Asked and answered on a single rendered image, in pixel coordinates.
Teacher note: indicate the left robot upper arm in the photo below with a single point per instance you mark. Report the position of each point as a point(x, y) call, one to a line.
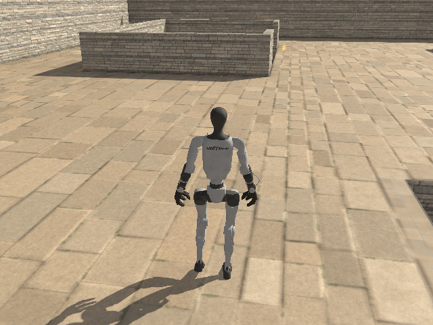
point(192, 154)

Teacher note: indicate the right robot shin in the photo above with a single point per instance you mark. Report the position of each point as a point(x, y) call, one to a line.
point(228, 248)

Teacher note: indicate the robot left forearm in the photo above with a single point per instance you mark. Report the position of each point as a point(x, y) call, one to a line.
point(183, 180)

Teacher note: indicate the robot right forearm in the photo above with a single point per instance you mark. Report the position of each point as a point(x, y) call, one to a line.
point(250, 181)

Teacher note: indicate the right robot upper arm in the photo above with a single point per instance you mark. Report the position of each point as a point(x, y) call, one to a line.
point(242, 155)

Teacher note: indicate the robot left thigh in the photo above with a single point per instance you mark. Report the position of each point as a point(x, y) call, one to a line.
point(201, 201)

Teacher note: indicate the right robot hand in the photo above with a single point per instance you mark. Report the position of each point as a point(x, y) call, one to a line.
point(248, 196)

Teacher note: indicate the left robot hand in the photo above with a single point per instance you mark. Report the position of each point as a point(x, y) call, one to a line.
point(179, 196)

